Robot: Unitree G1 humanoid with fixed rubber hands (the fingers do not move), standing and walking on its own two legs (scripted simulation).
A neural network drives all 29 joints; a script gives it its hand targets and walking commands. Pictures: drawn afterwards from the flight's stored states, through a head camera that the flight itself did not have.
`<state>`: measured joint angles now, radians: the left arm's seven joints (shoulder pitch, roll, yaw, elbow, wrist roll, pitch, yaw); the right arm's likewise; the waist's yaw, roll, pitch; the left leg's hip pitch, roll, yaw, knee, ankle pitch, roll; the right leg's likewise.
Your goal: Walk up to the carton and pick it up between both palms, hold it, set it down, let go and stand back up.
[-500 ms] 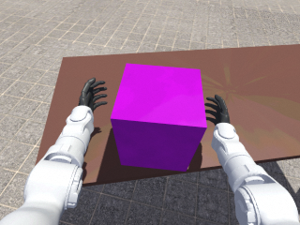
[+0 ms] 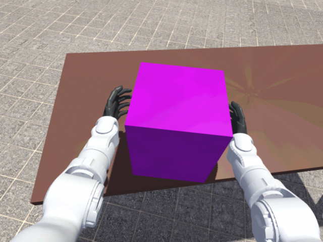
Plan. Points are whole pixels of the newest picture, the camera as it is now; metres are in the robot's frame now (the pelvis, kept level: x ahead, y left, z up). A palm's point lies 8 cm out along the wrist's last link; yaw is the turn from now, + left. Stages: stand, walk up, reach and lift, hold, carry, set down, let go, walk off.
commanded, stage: reach and lift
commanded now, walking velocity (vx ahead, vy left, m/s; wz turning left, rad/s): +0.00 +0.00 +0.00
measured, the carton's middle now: (174, 126) +0.43 -0.04 +0.02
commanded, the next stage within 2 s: none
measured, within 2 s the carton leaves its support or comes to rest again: leaves its support in 1.60 s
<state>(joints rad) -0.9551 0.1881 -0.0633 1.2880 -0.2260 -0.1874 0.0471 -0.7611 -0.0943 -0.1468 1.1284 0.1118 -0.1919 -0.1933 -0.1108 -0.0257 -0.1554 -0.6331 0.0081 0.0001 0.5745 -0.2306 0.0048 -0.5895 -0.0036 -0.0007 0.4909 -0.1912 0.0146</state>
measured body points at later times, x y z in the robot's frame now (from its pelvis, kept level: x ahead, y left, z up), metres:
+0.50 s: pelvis +0.00 +0.00 +0.00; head +0.07 +0.03 +0.44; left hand +0.47 +0.10 +0.06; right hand +0.40 -0.19 +0.04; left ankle +0.01 +0.10 -0.73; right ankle +0.01 -0.14 -0.73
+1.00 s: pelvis +0.00 +0.00 +0.00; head +0.07 +0.03 +0.44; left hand +0.46 +0.10 +0.06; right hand +0.40 -0.19 +0.04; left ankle +0.01 +0.10 -0.73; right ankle +0.01 -0.14 -0.73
